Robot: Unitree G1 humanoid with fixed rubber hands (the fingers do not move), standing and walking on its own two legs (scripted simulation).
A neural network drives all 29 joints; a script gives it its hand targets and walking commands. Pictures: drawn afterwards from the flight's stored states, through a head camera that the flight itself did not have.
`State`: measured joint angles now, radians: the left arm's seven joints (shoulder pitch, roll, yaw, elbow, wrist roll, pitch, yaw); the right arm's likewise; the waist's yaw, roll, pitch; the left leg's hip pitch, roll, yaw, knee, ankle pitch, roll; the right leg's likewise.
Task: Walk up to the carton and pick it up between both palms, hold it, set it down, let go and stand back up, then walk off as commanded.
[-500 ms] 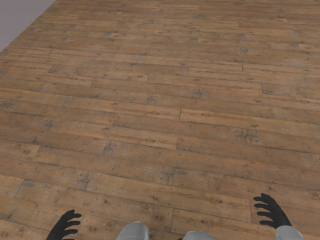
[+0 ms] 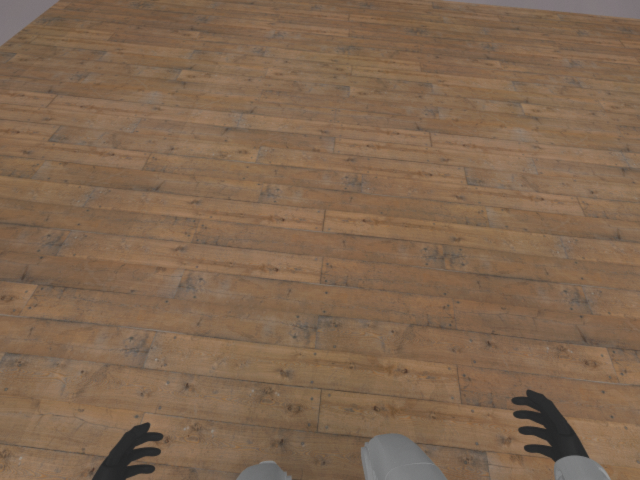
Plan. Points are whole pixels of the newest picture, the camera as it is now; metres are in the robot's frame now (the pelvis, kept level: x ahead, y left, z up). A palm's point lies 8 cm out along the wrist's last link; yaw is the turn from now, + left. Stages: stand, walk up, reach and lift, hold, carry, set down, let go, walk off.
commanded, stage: walk up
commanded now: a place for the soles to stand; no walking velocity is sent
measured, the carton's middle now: out of the picture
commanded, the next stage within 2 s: none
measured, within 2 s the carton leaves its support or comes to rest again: neither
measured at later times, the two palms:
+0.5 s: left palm out of the picture +0.04 +0.22 -0.07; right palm out of the picture -0.03 -0.36 -0.10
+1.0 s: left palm out of the picture -0.02 +0.24 -0.10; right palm out of the picture -0.17 -0.32 -0.06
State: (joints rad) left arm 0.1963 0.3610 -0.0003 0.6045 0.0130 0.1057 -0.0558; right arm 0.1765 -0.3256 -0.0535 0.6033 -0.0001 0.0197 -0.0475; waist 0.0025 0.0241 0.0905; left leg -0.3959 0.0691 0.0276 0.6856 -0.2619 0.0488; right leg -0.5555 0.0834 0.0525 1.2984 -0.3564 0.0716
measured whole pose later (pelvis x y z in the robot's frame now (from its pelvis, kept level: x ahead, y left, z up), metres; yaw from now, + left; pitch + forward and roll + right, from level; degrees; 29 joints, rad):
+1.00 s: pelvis -0.22 +0.01 +0.00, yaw -17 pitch -4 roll -5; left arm 0.21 0.37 0.00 0.64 0.01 0.13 -0.08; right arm 0.18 -0.36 -0.07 0.61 -0.01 0.03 -0.05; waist 0.00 0.04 0.12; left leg -0.37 0.07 0.16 0.62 -0.20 0.11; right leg -0.47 0.04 0.13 1.13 -0.34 0.09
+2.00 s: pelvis -0.39 +0.01 -0.01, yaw -36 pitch -2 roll +0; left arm 0.22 0.37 0.00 0.64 0.02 0.12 -0.11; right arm 0.19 -0.38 -0.10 0.62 -0.01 0.00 -0.05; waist 0.00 0.02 0.12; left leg -0.38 0.09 0.30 0.62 -0.21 0.11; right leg -0.44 -0.05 0.12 0.96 -0.36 0.06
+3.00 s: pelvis -0.52 -0.07 +0.00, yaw -55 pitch -2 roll +2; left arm 0.21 0.38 0.00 0.65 0.02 0.10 -0.11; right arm 0.23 -0.39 -0.10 0.63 -0.02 -0.02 -0.04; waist 0.01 0.02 0.11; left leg -0.38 0.09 0.21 0.88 -0.55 0.04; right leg -0.33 0.01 0.17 0.70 -0.33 0.03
